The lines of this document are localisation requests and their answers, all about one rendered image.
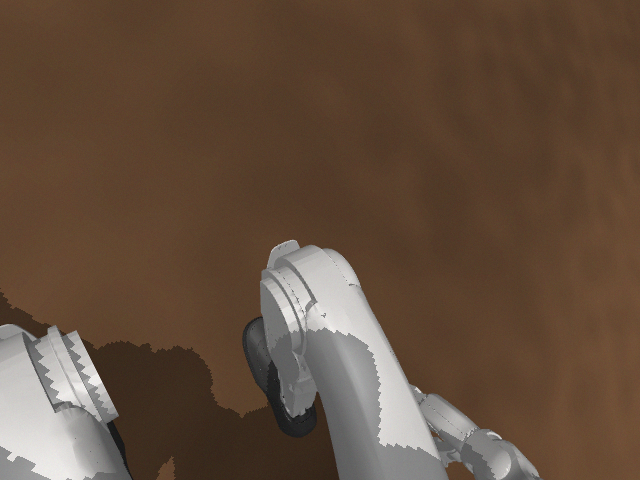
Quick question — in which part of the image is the right robot foot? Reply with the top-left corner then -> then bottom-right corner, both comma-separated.
242,316 -> 317,438

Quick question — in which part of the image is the right robot arm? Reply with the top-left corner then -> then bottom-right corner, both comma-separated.
460,429 -> 544,480

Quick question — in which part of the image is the left robot foot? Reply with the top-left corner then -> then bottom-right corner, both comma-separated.
107,421 -> 133,480

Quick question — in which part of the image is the right robot hand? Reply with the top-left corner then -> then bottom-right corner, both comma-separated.
410,384 -> 480,467

